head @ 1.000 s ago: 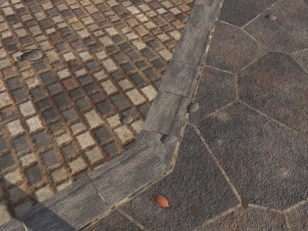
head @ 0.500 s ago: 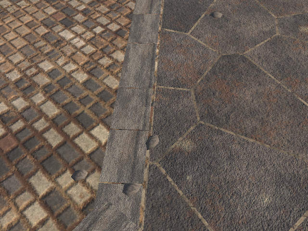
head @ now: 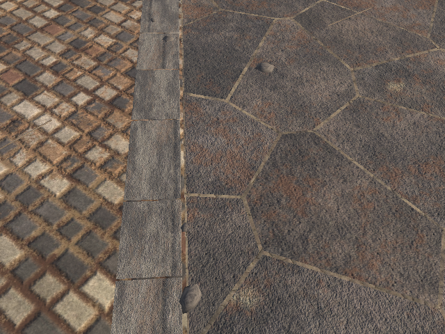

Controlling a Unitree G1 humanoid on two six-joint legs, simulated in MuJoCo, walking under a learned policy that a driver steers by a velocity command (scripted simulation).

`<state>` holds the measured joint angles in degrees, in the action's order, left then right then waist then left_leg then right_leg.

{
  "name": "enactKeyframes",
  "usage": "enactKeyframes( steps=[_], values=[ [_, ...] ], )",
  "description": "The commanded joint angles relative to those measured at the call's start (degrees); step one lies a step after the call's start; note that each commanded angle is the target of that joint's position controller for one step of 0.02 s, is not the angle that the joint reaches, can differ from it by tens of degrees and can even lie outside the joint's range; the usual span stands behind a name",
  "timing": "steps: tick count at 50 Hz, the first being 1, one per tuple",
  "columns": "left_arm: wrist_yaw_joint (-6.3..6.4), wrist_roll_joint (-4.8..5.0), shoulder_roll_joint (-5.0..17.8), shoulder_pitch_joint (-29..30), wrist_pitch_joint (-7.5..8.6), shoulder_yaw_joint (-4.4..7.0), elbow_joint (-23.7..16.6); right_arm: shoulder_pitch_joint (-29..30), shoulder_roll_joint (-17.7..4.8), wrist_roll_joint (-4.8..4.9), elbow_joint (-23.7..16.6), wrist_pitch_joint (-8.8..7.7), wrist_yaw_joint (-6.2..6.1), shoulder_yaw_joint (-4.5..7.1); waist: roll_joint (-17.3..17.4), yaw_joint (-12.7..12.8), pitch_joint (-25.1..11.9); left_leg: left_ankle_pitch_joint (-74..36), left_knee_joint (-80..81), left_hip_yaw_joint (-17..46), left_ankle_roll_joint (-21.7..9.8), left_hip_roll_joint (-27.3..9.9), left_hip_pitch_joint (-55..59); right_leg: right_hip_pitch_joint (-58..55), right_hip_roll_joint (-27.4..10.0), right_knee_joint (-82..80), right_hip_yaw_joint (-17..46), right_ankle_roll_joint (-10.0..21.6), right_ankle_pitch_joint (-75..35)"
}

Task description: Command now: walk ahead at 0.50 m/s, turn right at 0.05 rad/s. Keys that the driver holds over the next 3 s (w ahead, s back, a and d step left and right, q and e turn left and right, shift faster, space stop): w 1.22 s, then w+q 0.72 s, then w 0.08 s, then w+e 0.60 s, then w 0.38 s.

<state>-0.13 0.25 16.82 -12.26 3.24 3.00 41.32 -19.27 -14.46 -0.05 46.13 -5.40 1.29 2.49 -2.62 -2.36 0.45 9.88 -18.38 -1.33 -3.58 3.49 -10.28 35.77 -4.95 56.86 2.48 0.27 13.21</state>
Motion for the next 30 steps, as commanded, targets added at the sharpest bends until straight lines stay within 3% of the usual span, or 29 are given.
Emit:
enactKeyframes(
  steps=[1, 4, 7, 9, 11, 12, 13, 14, 15, 16, 17, 18, 19, 20, 23, 26, 30],
  values=[
    [-0.03, -0.25, 1.98, 2.60, 0.81, 0.30, -4.07, 2.58, -9.66, 0.42, -3.32, -0.68, -0.65, 2.29, 6.34, 0.94, 0.11, -13.49, 10.19, 9.95, -9.39, -14.27, 1.57, 2.64, -1.58, -9.32, 0.10, -1.20, -9.10],
    [-0.63, 0.12, 1.08, 8.32, 1.39, -0.10, -5.26, -0.22, -10.46, 0.98, -1.73, -0.12, -0.94, 2.38, 6.30, -1.38, 1.10, -12.94, 10.01, 6.69, -7.94, -13.05, 2.13, -0.63, 0.17, -19.46, -1.48, -1.24, -17.10],
    [-1.43, 0.65, 1.43, 12.82, 1.81, -0.04, -6.80, -3.36, -10.93, 1.27, 0.11, 0.65, -1.01, 2.48, 6.39, -2.90, 2.36, -12.23, 8.59, 7.52, -7.68, -15.14, 6.26, -0.60, 1.24, -24.15, -1.66, -0.48, -17.76],
    [-2.06, 0.73, 2.08, 14.32, 2.12, 0.15, -7.75, -4.00, -11.35, 1.40, 0.99, 1.33, -1.23, 2.69, 6.79, -2.53, 2.89, -14.35, 6.53, 8.34, -7.00, -17.00, 10.20, 0.11, 1.67, -26.42, -1.40, 0.87, -14.23],
    [-2.38, 0.60, 3.35, 12.41, 2.36, 0.63, -7.56, -3.39, -12.20, 1.43, 1.41, 1.96, -1.55, 3.03, 7.55, -0.64, 1.70, -20.95, 3.03, 8.49, -5.89, -17.90, 12.87, -3.51, 2.69, -28.13, -2.06, 2.49, -10.07],
    [-2.27, 0.37, 4.52, 8.44, 2.45, 1.29, -6.57, -2.19, -12.69, 1.50, 1.32, 2.23, -1.70, 3.13, 7.88, 2.03, -0.69, -29.70, -1.68, 7.24, -4.97, -16.93, 12.84, -9.79, 4.26, -29.58, -3.59, 3.66, -9.38],
    [-1.85, 0.11, 6.91, 0.47, 2.39, 2.60, -4.13, -1.78, -11.77, 1.35, 1.18, 2.44, -1.83, 2.73, 6.90, 5.88, -5.92, -35.29, -10.94, 4.95, -3.53, -14.18, 10.34, -21.53, 5.16, -30.29, -4.57, 5.43, -10.68],
    [-1.23, -0.50, 10.80, -10.04, 2.21, 3.78, -2.15, -1.59, -9.18, 0.13, -0.24, 2.29, -1.96, 1.54, 2.32, 9.89, -14.50, -23.59, -27.06, 2.62, -1.42, -11.16, -0.33, -39.12, -3.59, -27.38, 4.62, 9.12, -13.86],
    [-1.25, -0.55, 15.58, -13.37, 1.85, 4.77, -0.95, -9.10, -2.54, 0.01, -1.20, 1.04, -1.49, -0.56, -12.95, 6.60, -21.78, 12.99, -48.08, 1.39, 2.55, -0.84, -23.96, -59.10, -16.75, -31.78, 31.20, 18.60, -3.33],
    [-1.23, 0.30, 10.11, -14.43, 1.56, 3.41, -0.92, -6.43, -7.33, 0.96, -0.17, -0.11, -1.06, 0.42, -10.10, 9.01, -22.40, 23.23, -55.37, 8.53, 2.36, -2.05, -31.29, -59.22, -17.11, -37.27, 38.81, 18.60, 4.53],
    [-1.04, 0.30, 8.25, -10.41, 1.53, 2.57, -1.22, -0.83, -10.45, 2.23, -2.07, -0.82, -0.71, 1.34, -6.59, 8.75, -13.23, 19.20, -56.77, 7.89, 1.85, -4.94, -35.24, -52.21, -15.11, -38.52, 30.56, 16.11, 3.90],
    [-0.95, 0.01, 7.28, -6.66, 1.45, 2.17, -1.69, 2.85, -9.98, 2.02, -2.94, -1.06, -0.82, 1.17, -2.23, 7.20, -8.39, 14.04, -54.27, 6.05, 1.82, -7.68, -34.03, -44.12, -12.75, -39.59, 23.94, 14.71, -1.10],
    [-1.17, -0.40, 5.91, -3.78, 1.49, 1.75, -1.77, 4.62, -9.49, 1.03, -3.26, -0.93, -0.95, 1.33, -0.28, 5.52, -4.54, 10.89, -50.67, 5.39, 2.20, -9.22, -32.09, -36.97, -10.71, -41.45, 19.57, 14.14, -6.54],
    [-1.26, -0.88, 4.73, -2.17, 1.77, 1.35, -1.91, 3.55, -9.00, 0.72, -3.04, -0.38, -0.96, 1.55, -1.62, 3.44, -3.77, 8.68, -48.50, 5.83, 2.44, -10.65, -28.45, -32.45, -9.25, -43.10, 16.62, 13.74, -10.04],
    [-1.37, -0.20, 5.23, -1.55, 2.70, 1.64, -0.75, 1.98, -6.19, 0.54, -2.40, 1.36, -1.16, 1.04, -1.98, 1.23, -2.32, 6.00, -43.44, 5.02, 3.89, -11.42, -25.14, -26.26, -8.04, -47.28, 11.26, 14.69, -13.94],
    [-0.70, -0.14, 6.91, -3.14, 2.69, 2.15, 0.89, 7.66, -5.29, 0.02, -4.09, 1.62, -1.28, 0.66, -0.50, 2.23, 0.03, -2.55, -33.99, 4.65, 5.03, -11.82, -27.85, -25.66, -7.23, -49.38, 7.15, 14.33, -15.17],
    [-0.16, 0.37, 8.20, -6.08, 2.12, 2.35, 2.88, 15.32, -4.19, 0.42, -5.65, 0.88, -0.49, 0.10, -0.39, 5.00, 1.65, -13.71, -20.03, 2.81, 4.82, -9.66, -24.87, -26.38, -5.27, -49.64, 2.34, 11.92, -14.06]
  ],
)
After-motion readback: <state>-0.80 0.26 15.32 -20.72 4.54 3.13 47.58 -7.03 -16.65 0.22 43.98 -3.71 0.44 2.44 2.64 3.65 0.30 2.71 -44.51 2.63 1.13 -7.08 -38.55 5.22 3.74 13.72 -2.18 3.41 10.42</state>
